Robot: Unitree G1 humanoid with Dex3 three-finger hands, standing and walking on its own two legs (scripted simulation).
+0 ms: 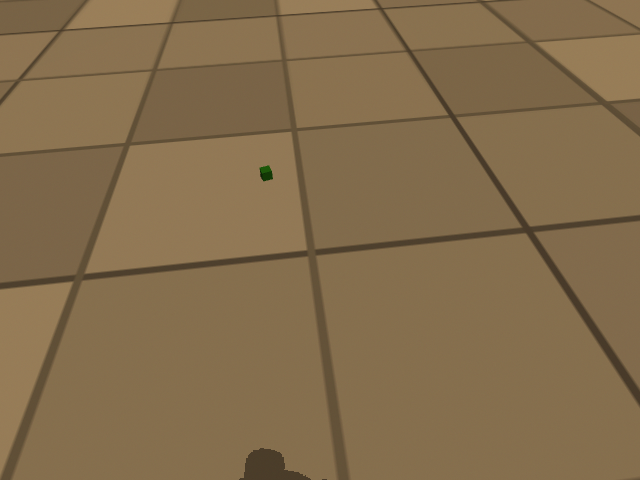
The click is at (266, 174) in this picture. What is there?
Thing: cube
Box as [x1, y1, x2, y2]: [260, 165, 272, 180]
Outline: 268,165 260,167 260,173 263,180 272,178 271,170
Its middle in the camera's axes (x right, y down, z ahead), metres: -0.26 -0.34 +1.97
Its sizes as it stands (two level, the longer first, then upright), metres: 0.051 0.051 0.051
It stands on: the floor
